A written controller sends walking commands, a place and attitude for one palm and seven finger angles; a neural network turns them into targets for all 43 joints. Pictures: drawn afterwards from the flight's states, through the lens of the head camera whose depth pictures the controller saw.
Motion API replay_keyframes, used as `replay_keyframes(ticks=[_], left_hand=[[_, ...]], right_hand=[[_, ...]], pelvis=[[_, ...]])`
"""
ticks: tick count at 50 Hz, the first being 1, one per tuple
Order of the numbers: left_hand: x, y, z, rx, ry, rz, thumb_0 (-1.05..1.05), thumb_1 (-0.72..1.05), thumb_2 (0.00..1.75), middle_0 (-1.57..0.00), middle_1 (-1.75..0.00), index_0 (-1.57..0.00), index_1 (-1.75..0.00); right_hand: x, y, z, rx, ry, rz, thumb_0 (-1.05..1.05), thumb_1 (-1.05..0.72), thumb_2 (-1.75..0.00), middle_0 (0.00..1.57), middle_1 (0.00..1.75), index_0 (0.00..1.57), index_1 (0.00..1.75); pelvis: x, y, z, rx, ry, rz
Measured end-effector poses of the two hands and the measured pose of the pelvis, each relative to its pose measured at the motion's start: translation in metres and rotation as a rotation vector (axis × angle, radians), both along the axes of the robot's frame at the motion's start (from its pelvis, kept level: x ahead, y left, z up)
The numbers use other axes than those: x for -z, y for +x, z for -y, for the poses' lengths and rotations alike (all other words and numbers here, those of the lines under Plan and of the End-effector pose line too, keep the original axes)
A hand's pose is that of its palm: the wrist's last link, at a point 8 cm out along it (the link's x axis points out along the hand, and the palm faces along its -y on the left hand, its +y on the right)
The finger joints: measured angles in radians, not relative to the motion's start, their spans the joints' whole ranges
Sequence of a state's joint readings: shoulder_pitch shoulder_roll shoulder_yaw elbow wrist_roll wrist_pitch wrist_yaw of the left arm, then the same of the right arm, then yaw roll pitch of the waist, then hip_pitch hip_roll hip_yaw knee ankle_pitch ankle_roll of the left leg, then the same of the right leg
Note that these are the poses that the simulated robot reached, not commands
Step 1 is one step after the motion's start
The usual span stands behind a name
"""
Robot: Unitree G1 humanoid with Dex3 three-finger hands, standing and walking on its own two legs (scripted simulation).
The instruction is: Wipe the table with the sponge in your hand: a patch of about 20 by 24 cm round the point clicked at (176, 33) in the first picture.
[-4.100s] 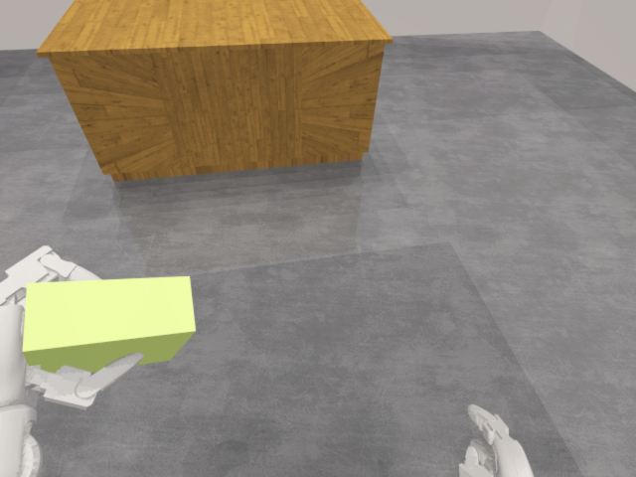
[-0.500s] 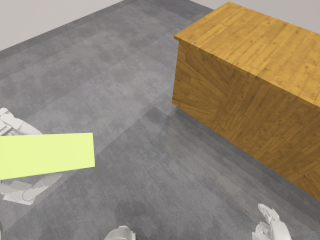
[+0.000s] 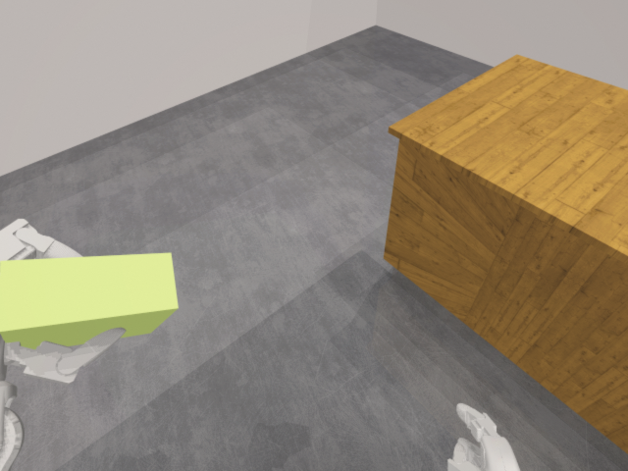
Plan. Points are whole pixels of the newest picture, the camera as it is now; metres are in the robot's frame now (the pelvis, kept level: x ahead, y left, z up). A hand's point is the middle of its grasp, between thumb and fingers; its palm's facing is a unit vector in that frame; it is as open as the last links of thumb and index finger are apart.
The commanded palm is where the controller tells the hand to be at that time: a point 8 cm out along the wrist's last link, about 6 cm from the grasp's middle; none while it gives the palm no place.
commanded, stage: walk to a spot facing it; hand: left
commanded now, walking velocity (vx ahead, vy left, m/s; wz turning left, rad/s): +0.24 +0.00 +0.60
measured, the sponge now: (115, 301) +0.23 +0.22 +0.17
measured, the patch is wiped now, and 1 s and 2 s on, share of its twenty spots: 0.00 0.00 0.00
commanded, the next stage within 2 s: turn to face it in 0.26 s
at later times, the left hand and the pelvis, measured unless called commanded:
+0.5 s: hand (49, 269) +0.26 +0.29 +0.18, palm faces +0.55 -0.72 -0.43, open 9.6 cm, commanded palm +0.19 +0.31 +0.20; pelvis +0.08 +0.01 +0.00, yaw +10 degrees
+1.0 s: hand (187, 249) +0.29 +0.16 +0.18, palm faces +0.29 -0.85 -0.44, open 9.6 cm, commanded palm +0.23 +0.22 +0.20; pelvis +0.05 -0.05 +0.02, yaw -3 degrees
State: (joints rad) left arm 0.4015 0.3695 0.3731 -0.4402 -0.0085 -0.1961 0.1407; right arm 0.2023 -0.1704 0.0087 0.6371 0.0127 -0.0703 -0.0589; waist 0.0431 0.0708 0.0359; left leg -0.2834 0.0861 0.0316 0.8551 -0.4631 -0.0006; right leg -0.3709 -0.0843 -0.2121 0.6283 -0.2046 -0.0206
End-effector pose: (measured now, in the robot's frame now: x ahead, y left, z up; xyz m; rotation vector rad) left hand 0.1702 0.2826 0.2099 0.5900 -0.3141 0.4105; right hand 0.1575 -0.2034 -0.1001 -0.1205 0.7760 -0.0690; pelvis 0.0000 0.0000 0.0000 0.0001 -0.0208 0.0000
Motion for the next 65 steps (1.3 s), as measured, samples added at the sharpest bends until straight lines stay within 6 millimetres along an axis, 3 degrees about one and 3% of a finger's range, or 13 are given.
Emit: replay_keyframes(ticks=[6,13,18,21,25,31,34,37,41,46,52,57,65], left_hand=[[0.018,0.022,0.023,0.013,-0.104,-0.076,0.00,-0.45,0.99,-0.81,-1.34,-0.81,-1.34],[-0.019,0.031,0.020,0.036,0.031,-0.036,0.00,-0.45,0.99,-0.81,-1.34,-0.81,-1.34],[-0.022,0.031,-0.008,-0.042,0.045,0.012,0.00,-0.45,0.99,-0.81,-1.34,-0.80,-1.34],[-0.006,0.033,-0.028,-0.078,0.015,0.042,0.00,-0.45,1.00,-0.81,-1.34,-0.80,-1.34],[0.014,0.039,-0.041,-0.115,-0.043,0.019,0.00,-0.45,1.00,-0.81,-1.34,-0.80,-1.34],[-0.008,0.037,-0.017,-0.089,-0.054,0.067,0.00,-0.45,1.00,-0.81,-1.34,-0.80,-1.34],[-0.024,0.038,0.000,-0.067,-0.002,0.089,0.00,-0.45,1.00,-0.81,-1.34,-0.80,-1.35],[-0.023,0.045,0.012,-0.079,0.038,0.065,0.00,-0.45,1.00,-0.81,-1.35,-0.80,-1.35],[0.001,0.062,0.026,-0.086,-0.036,-0.028,0.00,-0.45,1.00,-0.81,-1.35,-0.80,-1.35],[0.026,0.078,0.056,0.004,-0.126,-0.153,0.00,-0.45,1.00,-0.81,-1.35,-0.80,-1.35],[-0.001,0.084,0.087,0.202,-0.045,-0.072,0.00,-0.45,1.00,-0.81,-1.35,-0.80,-1.35],[-0.019,0.076,0.082,0.252,0.035,-0.001,0.00,-0.45,1.00,-0.80,-1.35,-0.80,-1.35],[0.015,0.060,0.072,0.251,-0.054,-0.065,0.00,-0.45,1.00,-0.80,-1.35,-0.80,-1.35]], right_hand=[[-0.015,0.032,0.051,0.005,-0.107,-0.032,0.01,-0.90,-0.90,0.20,0.30,0.21,0.30],[-0.042,0.063,0.068,-0.009,-0.198,-0.039,0.01,-0.91,-0.90,0.20,0.30,0.20,0.30],[-0.040,0.091,0.046,-0.048,-0.212,-0.034,0.01,-0.91,-0.90,0.20,0.30,0.20,0.30],[-0.030,0.109,0.022,-0.056,-0.196,0.004,0.01,-0.91,-0.90,0.20,0.30,0.20,0.30],[-0.025,0.123,-0.022,-0.121,-0.100,0.013,0.01,-0.91,-0.90,0.20,0.30,0.20,0.30],[-0.034,0.132,-0.062,-0.231,0.028,0.080,0.01,-0.90,-0.90,0.20,0.30,0.21,0.30],[-0.034,0.135,-0.061,-0.244,0.077,0.119,0.01,-0.90,-0.90,0.21,0.30,0.21,0.30],[-0.025,0.136,-0.043,-0.221,0.111,0.142,0.01,-0.90,-0.90,0.21,0.31,0.21,0.30],[-0.013,0.124,0.002,-0.146,0.077,0.103,0.01,-0.90,-0.90,0.21,0.31,0.21,0.30],[-0.023,0.086,0.069,-0.008,-0.040,0.025,0.01,-0.90,-0.90,0.21,0.30,0.21,0.30],[-0.037,0.031,0.126,0.128,-0.162,-0.042,0.01,-0.91,-0.90,0.20,0.30,0.20,0.30],[-0.042,-0.007,0.136,0.206,-0.177,-0.065,0.01,-0.91,-0.90,0.20,0.30,0.20,0.30],[-0.038,-0.054,0.099,0.245,-0.113,-0.045,0.01,-0.91,-0.90,0.20,0.30,0.20,0.30]], pelvis=[[-0.010,0.020,0.012,-0.049,0.019,0.015],[-0.021,0.047,0.016,-0.107,0.037,-0.017],[-0.014,0.068,0.000,-0.146,0.034,-0.030],[0.001,0.077,-0.013,-0.156,0.031,-0.019],[0.000,0.080,-0.012,-0.170,0.025,0.005],[-0.009,0.082,-0.002,-0.137,0.008,0.012],[-0.010,0.082,0.006,-0.111,0.000,0.012],[-0.003,0.081,0.020,-0.078,0.006,0.013],[-0.002,0.074,0.034,-0.048,0.018,0.014],[-0.014,0.063,0.045,0.020,0.055,-0.008],[-0.017,0.048,0.050,0.079,0.052,-0.039],[-0.015,0.032,0.046,0.137,0.045,-0.063],[-0.011,0.002,0.034,0.237,0.032,-0.024]])
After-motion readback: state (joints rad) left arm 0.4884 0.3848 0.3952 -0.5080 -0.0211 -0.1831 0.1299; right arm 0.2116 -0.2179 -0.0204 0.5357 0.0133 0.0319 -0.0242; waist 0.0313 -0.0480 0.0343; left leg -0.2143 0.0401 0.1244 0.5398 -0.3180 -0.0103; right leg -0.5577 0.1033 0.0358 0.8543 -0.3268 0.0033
